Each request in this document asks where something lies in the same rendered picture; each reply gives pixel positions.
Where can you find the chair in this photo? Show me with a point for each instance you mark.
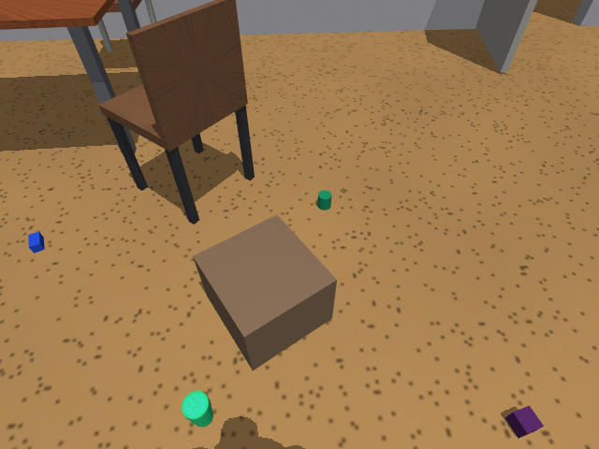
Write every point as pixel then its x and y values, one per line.
pixel 115 8
pixel 192 72

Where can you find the table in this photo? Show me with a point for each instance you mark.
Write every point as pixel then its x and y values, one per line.
pixel 76 16

